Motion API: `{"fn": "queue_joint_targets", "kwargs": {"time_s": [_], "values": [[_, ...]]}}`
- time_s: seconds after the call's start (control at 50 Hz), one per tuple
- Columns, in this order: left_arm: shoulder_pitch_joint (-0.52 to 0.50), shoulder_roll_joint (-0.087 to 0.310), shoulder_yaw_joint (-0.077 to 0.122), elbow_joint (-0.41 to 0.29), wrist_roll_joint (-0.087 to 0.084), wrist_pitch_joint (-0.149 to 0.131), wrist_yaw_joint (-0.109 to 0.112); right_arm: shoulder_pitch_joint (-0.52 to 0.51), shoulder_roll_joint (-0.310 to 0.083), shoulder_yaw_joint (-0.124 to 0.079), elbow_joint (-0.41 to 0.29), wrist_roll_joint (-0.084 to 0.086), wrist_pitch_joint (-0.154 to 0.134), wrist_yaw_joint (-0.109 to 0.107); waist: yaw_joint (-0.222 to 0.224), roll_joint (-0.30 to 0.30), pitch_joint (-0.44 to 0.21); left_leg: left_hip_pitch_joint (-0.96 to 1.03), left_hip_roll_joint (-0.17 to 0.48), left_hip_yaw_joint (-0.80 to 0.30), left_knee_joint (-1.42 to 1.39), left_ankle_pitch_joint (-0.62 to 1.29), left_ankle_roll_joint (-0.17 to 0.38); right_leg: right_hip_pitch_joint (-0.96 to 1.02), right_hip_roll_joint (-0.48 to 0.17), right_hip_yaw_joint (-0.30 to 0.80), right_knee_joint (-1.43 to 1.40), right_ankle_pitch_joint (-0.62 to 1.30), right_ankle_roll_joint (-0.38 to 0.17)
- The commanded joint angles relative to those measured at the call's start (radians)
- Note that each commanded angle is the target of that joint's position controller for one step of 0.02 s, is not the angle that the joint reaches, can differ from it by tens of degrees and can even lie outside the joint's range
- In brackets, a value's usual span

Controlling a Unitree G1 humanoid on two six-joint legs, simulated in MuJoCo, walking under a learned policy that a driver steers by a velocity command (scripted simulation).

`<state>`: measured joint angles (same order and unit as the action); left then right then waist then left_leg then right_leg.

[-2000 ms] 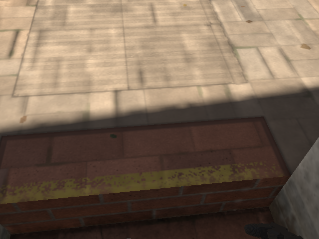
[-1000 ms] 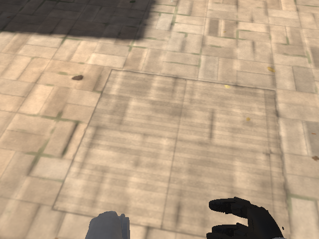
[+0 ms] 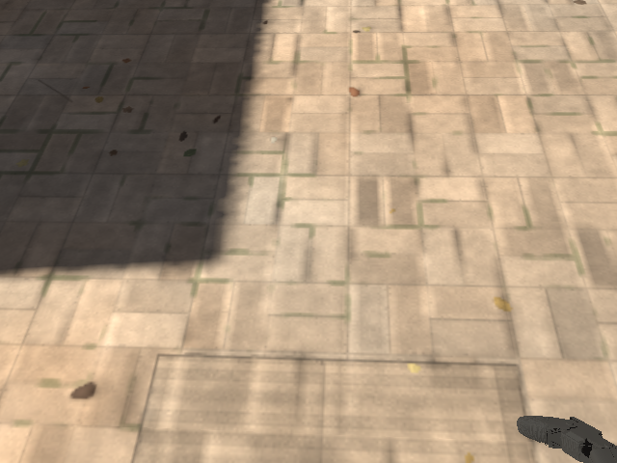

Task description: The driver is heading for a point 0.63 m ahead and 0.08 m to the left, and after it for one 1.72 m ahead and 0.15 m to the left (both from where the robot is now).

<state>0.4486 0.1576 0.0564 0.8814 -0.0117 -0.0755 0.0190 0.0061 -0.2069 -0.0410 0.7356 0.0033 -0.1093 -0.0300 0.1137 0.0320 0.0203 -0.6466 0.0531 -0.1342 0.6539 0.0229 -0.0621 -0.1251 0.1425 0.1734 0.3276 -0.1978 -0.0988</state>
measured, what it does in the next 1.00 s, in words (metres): walks ahead: left foot, then right foot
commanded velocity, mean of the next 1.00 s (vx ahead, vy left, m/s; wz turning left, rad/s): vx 0.49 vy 0.00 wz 0.06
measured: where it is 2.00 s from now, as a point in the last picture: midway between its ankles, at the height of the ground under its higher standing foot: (372, 403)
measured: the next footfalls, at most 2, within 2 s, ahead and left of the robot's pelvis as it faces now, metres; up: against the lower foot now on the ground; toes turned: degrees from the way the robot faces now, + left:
left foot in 0.16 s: +0.28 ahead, +0.15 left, +0.00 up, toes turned -11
right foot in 0.58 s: +0.40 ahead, -0.13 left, +0.00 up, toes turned -5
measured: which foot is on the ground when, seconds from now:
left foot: up 0.00-0.14, down 0.16-0.58, up 0.60-1.00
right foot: down 0.00-0.16, up 0.18-0.56, down 0.58-1.00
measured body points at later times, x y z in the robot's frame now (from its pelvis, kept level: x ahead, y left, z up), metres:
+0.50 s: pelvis +0.25 +0.02 +0.00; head +0.27 +0.00 +0.44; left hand +0.51 +0.22 -0.07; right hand +0.20 -0.25 -0.15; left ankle +0.24 +0.16 -0.75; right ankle +0.36 -0.13 -0.72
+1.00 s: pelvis +0.46 -0.02 -0.01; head +0.49 -0.02 +0.44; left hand +0.45 +0.26 -0.13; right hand +0.70 -0.24 -0.10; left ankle +0.62 +0.14 -0.70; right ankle +0.36 -0.13 -0.75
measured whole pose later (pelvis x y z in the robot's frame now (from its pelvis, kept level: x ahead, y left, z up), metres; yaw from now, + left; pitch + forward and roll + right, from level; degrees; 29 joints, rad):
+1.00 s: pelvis +0.46 -0.02 -0.01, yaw +7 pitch +2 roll -2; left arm 0.34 0.26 0.08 0.85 0.00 -0.07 0.03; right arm 0.09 -0.27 -0.07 0.72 0.01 -0.03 0.04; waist 0.07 0.04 0.02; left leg -0.68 0.08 -0.02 0.72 0.01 0.02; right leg 0.03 0.00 -0.23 0.27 -0.32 0.00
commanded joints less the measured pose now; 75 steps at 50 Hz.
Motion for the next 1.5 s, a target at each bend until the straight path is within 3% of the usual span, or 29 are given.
{"fn": "queue_joint_targets", "kwargs": {"time_s": [0.02, 0.08, 0.14, 0.16, 0.18, 0.2, 0.22, 0.26, 0.3, 0.42, 0.5, 0.56, 0.58, 0.6, 0.62, 0.64, 0.7, 0.74, 0.98, 1.06, 1.08, 1.1, 1.12, 1.14, 1.16, 1.18, 1.26, 1.4, 1.5], "values": [[-0.016, 0.166, 0.042, -0.066, -0.016, -0.004, 0.012, -0.170, -0.094, -0.022, -0.103, 0.012, -0.020, 0.004, -0.007, -0.126, 0.039, 0.099, -0.036, 0.034, -0.078, 0.062, -0.007, -0.088, -0.234, 0.239, -0.120, -0.039, -0.114], [-0.024, 0.174, 0.053, -0.071, -0.027, -0.003, 0.024, -0.144, -0.099, -0.026, -0.092, 0.017, -0.018, 0.012, -0.025, -0.144, 0.028, 0.214, -0.047, 0.019, -0.195, 0.076, 0.013, -0.043, -0.221, 0.257, -0.032, -0.003, -0.093], [-0.081, 0.154, 0.055, -0.098, -0.004, -0.004, 0.027, 0.086, -0.180, -0.064, -0.022, 0.012, -0.027, 0.020, -0.164, -0.125, -0.100, 0.474, -0.042, 0.018, -0.206, -0.022, 0.086, 0.009, -0.188, 0.227, 0.271, 0.352, -0.057], [-0.086, 0.124, 0.049, -0.121, 0.004, -0.003, 0.017, 0.221, -0.221, -0.074, -0.003, -0.004, -0.033, 0.018, -0.214, -0.039, -0.212, 0.676, 0.070, -0.067, -0.195, -0.107, 0.153, -0.095, -0.141, 0.164, 0.495, 0.259, -0.030], [0.095, 0.064, 0.035, -0.106, -0.015, -0.009, 0.005, 0.306, -0.274, -0.082, 0.023, -0.008, -0.020, 0.016, -0.150, 0.272, -0.278, 0.952, 0.278, -0.419, -0.232, -0.166, 0.333, -0.399, 0.004, 0.048, 0.805, -0.204, 0.045], [0.124, 0.121, 0.031, -0.100, -0.049, -0.011, 0.007, 0.329, -0.202, -0.066, 0.045, 0.008, -0.010, 0.026, -0.156, 0.383, -0.278, 0.979, 0.372, -0.689, -0.367, -0.473, 0.396, -0.613, -0.045, 0.008, 0.959, -0.401, 0.045], [-0.015, 0.189, 0.044, -0.120, -0.049, -0.010, 0.010, 0.264, -0.120, -0.048, 0.022, 0.013, -0.004, 0.024, -0.182, 0.202, -0.142, 0.863, 0.317, -0.606, -0.404, -0.581, 0.353, -0.676, -0.103, 0.008, 1.027, -0.305, 0.042], [-0.196, 0.190, 0.048, -0.181, -0.001, -0.013, 0.003, 0.169, -0.124, -0.030, 0.022, -0.005, 0.009, 0.024, -0.158, 0.030, -0.007, 0.600, 0.227, -0.366, -0.432, -0.373, 0.301, -0.637, -0.179, -0.057, 0.959, -0.153, 0.045], [-0.165, 0.162, 0.050, -0.178, 0.006, -0.008, -0.007, 0.138, -0.109, -0.019, 0.036, -0.022, 0.012, 0.028, -0.118, 0.073, -0.025, 0.496, 0.159, -0.237, -0.443, -0.196, 0.279, -0.536, -0.223, -0.081, 0.853, -0.113, 0.070], [-0.332, 0.090, 0.010, -0.244, 0.010, -0.005, -0.023, 0.218, -0.212, -0.041, 0.091, 0.022, 0.023, 0.027, -0.150, 0.049, -0.058, 0.399, 0.133, -0.088, -0.465, -0.065, 0.298, -0.359, -0.207, -0.163, 0.412, 0.047, 0.106], [-0.429, 0.161, 0.018, -0.289, -0.003, -0.018, -0.035, 0.281, -0.240, -0.045, 0.112, 0.038, 0.030, 0.028, -0.163, 0.051, -0.032, 0.393, 0.155, -0.135, -0.417, -0.154, 0.272, -0.267, -0.171, -0.145, 0.267, 0.096, 0.101], [-0.301, 0.203, 0.040, -0.260, -0.001, -0.016, -0.017, 0.292, -0.210, -0.036, 0.106, 0.029, 0.035, 0.029, -0.083, 0.022, -0.073, 0.317, 0.092, -0.136, -0.271, -0.212, 0.203, 0.000, -0.164, -0.156, 0.160, 0.064, 0.068], [-0.150, 0.259, 0.060, -0.238, 0.006, -0.023, -0.001, 0.268, -0.147, -0.019, 0.091, 0.017, 0.030, 0.022, 0.004, -0.049, -0.151, 0.194, 0.015, -0.069, -0.019, -0.246, 0.151, 0.215, -0.293, -0.014, 0.138, 0.020, 0.020], [-0.058, 0.346, 0.075, -0.226, 0.021, -0.015, 0.001, 0.343, -0.072, 0.000, 0.062, 0.024, 0.019, 0.015, 0.007, -0.315, -0.263, -0.052, -0.084, 0.080, 0.308, -0.495, 0.093, 0.449, -0.541, 0.306, 0.037, -0.104, -0.086], [-0.031, 0.303, 0.068, -0.209, 0.020, -0.014, -0.008, 0.335, -0.159, -0.021, 0.049, 0.038, 0.015, 0.006, 0.017, -0.316, -0.258, -0.161, -0.057, 0.033, 0.486, -0.566, 0.092, 0.389, -0.591, 0.502, -0.047, -0.308, -0.146], [-0.078, 0.255, 0.049, -0.211, 0.020, -0.019, -0.014, 0.295, -0.209, -0.041, 0.049, 0.044, 0.019, 0.007, -0.003, -0.234, -0.142, -0.212, -0.015, 0.006, 0.568, -0.501, 0.096, 0.298, -0.555, 0.419, -0.062, -0.330, -0.135], [-0.253, 0.167, 0.020, -0.218, 0.024, -0.027, -0.027, 0.277, -0.163, -0.051, 0.061, 0.026, 0.046, 0.009, -0.091, -0.155, -0.014, -0.122, 0.047, 0.023, 0.522, -0.302, 0.086, 0.070, -0.414, 0.103, -0.140, -0.067, -0.058], [-0.262, 0.162, 0.023, -0.200, 0.024, -0.039, -0.029, 0.283, -0.134, -0.051, 0.053, 0.029, 0.063, 0.016, -0.113, -0.151, -0.008, -0.085, 0.057, 0.024, 0.513, -0.230, 0.078, 0.024, -0.397, 0.003, -0.168, 0.080, -0.057], [-0.167, 0.265, 0.059, -0.101, 0.006, -0.007, 0.014, -0.011, -0.086, -0.026, -0.108, 0.004, 0.066, 0.079, -0.055, -0.084, 0.052, -0.031, 0.020, 0.160, 0.031, -0.007, 0.085, 0.095, -0.402, -0.330, -0.089, 0.530, -0.035], [-0.197, 0.318, 0.074, -0.112, -0.025, 0.019, 0.029, 0.154, -0.170, -0.067, -0.110, 0.005, 0.073, 0.090, -0.159, -0.140, -0.077, 0.227, -0.094, 0.235, -0.078, -0.130, 0.158, 0.150, -0.390, -0.362, 0.220, 0.890, 0.018], [-0.201, 0.304, 0.069, -0.118, -0.028, 0.020, 0.029, 0.281, -0.223, -0.094, -0.079, 0.004, 0.073, 0.078, -0.224, -0.107, -0.142, 0.421, -0.124, 0.223, -0.182, -0.007, 0.192, 0.082, -0.342, -0.381, 0.418, 0.794, 0.058], [-0.154, 0.241, 0.047, -0.139, 0.016, 0.012, 0.023, 0.347, -0.315, -0.116, -0.071, 0.002, 0.082, 0.051, -0.221, 0.055, -0.227, 0.715, 0.042, 0.006, -0.131, 0.404, 0.256, -0.193, -0.275, -0.379, 0.736, 0.236, 0.121], [-0.028, 0.155, 0.013, -0.171, 0.049, -0.007, 0.004, 0.280, -0.391, -0.110, -0.121, -0.023, 0.077, 0.044, -0.102, 0.229, -0.385, 0.993, 0.322, -0.466, -0.098, 0.748, 0.494, -0.534, -0.105, -0.242, 1.088, -0.545, 0.179], [-0.091, 0.254, 0.029, -0.162, 0.017, -0.019, -0.007, 0.319, -0.327, -0.100, -0.149, -0.022, 0.083, 0.050, -0.202, 0.081, -0.528, 0.973, 0.323, -0.493, -0.189, 0.568, 0.511, -0.545, -0.130, -0.063, 1.156, -0.493, 0.166], [-0.195, 0.267, 0.033, -0.194, -0.011, -0.014, -0.004, 0.254, -0.279, -0.087, -0.152, -0.011, 0.081, 0.054, -0.193, 0.041, -0.389, 0.859, 0.266, -0.364, -0.223, 0.417, 0.454, -0.605, -0.164, -0.077, 1.122, -0.384, 0.152], [-0.225, 0.254, 0.031, -0.193, 0.002, -0.003, 0.012, 0.195, -0.235, -0.077, -0.154, 0.010, 0.085, 0.050, -0.159, -0.030, -0.265, 0.704, 0.205, -0.275, -0.252, 0.291, 0.393, -0.616, -0.202, -0.094, 1.040, -0.297, 0.153], [-0.196, 0.240, 0.037, -0.196, 0.030, 0.045, 0.036, 0.113, -0.218, -0.070, -0.175, -0.013, 0.091, 0.037, -0.069, 0.031, -0.166, 0.345, 0.109, -0.178, -0.319, 0.254, 0.345, -0.450, -0.208, -0.106, 0.888, -0.185, 0.163], [-0.259, 0.199, 0.016, -0.202, 0.020, 0.064, 0.042, 0.119, -0.181, -0.051, -0.163, -0.013, 0.111, 0.002, -0.101, 0.071, -0.206, 0.348, 0.081, -0.155, -0.307, -0.028, 0.287, -0.433, -0.214, -0.094, 0.635, -0.032, 0.187], [-0.284, 0.185, 0.007, -0.206, 0.012, 0.057, 0.018, 0.136, -0.131, -0.020, -0.109, -0.038, 0.099, 0.025, -0.124, 0.103, -0.139, 0.289, 0.098, -0.132, -0.302, -0.202, 0.274, -0.206, -0.207, -0.126, 0.369, -0.047, 0.149]]}}
Velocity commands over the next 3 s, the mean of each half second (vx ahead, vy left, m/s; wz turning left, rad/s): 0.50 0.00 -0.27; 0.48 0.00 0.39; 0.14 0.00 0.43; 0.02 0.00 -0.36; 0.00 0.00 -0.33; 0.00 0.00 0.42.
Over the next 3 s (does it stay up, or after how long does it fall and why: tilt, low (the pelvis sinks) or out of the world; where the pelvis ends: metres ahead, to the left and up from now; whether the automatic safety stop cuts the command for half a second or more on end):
stays up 0.62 0.00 -0.02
